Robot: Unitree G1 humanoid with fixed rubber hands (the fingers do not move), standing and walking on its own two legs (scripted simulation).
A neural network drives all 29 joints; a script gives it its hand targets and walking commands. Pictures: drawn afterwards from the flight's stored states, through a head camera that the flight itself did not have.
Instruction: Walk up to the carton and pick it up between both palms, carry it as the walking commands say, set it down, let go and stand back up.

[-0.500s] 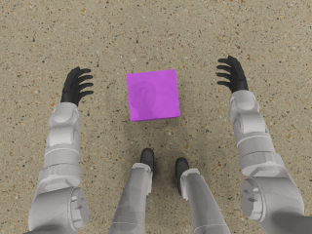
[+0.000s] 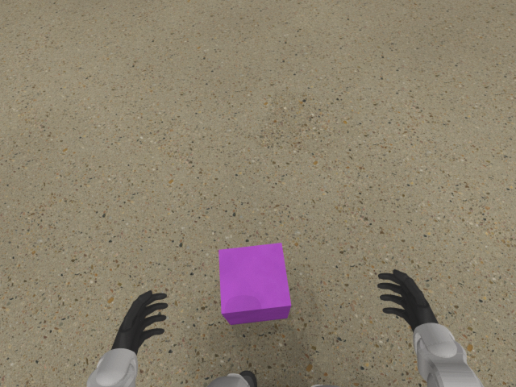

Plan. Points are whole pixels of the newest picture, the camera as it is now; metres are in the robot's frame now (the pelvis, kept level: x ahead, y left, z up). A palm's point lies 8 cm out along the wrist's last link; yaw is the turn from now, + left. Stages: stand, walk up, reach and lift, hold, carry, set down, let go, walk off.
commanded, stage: let go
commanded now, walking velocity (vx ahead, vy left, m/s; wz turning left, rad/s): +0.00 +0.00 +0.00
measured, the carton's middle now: (254, 285) +0.40 +0.06 -0.64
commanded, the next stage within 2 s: stand in 0.56 s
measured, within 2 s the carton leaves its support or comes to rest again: neither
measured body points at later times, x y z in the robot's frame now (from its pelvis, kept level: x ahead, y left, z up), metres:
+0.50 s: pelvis +0.00 -0.01 +0.00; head +0.01 -0.01 +0.45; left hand +0.18 +0.23 -0.07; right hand +0.17 -0.25 -0.07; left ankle +0.01 +0.10 -0.73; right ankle -0.04 -0.10 -0.73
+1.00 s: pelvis +0.02 +0.01 +0.01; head +0.02 +0.03 +0.46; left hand +0.16 +0.30 -0.10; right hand +0.15 -0.29 -0.08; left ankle +0.01 +0.10 -0.73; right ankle -0.04 -0.10 -0.73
